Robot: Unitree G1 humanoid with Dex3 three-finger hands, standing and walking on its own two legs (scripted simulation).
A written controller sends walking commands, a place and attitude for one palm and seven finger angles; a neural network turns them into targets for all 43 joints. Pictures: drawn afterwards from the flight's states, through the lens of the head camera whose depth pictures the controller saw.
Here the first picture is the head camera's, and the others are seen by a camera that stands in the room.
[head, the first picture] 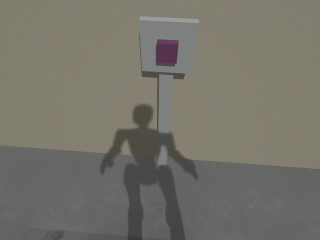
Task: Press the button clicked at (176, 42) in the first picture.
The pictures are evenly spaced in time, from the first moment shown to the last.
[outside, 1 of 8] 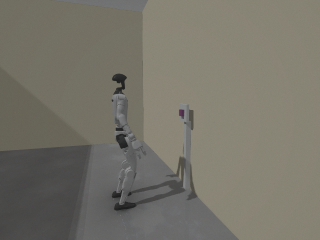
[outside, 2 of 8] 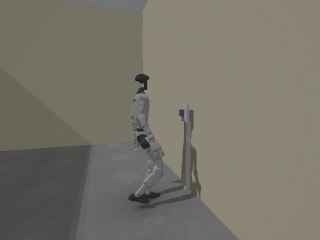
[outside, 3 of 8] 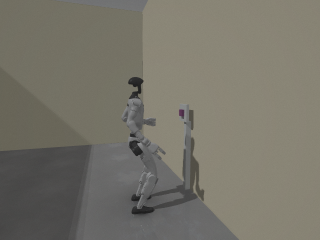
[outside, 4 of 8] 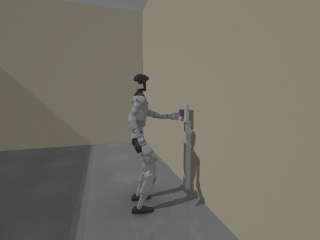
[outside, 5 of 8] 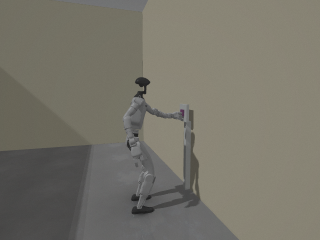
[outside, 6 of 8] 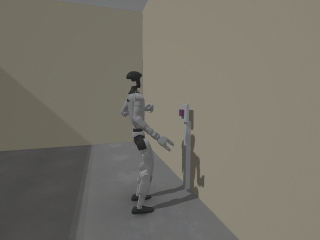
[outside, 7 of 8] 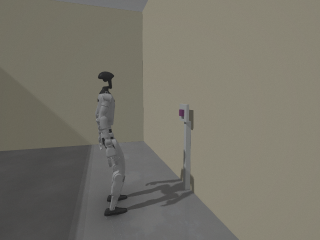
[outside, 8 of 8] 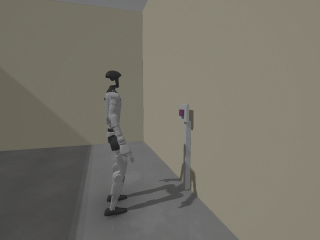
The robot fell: no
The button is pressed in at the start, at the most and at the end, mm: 0 13 0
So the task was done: yes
